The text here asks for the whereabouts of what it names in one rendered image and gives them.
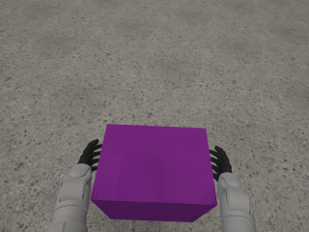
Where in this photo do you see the carton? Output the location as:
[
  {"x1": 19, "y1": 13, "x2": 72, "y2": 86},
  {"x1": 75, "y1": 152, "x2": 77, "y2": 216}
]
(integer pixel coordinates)
[{"x1": 90, "y1": 124, "x2": 217, "y2": 222}]

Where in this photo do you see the left robot hand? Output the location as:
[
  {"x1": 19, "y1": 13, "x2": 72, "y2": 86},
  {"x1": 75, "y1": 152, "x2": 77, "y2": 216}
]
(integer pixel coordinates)
[{"x1": 78, "y1": 139, "x2": 102, "y2": 172}]

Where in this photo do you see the right robot hand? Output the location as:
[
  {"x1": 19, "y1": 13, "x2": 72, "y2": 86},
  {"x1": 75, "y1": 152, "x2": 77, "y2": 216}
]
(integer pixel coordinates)
[{"x1": 209, "y1": 145, "x2": 233, "y2": 182}]

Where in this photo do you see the robot left forearm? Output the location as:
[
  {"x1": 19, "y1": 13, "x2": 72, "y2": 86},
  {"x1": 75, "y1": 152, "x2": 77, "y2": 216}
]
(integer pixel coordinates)
[{"x1": 45, "y1": 163, "x2": 92, "y2": 232}]

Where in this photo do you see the robot right forearm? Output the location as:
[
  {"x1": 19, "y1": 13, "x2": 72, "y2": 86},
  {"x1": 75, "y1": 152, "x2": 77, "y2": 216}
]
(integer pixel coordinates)
[{"x1": 216, "y1": 172, "x2": 257, "y2": 232}]

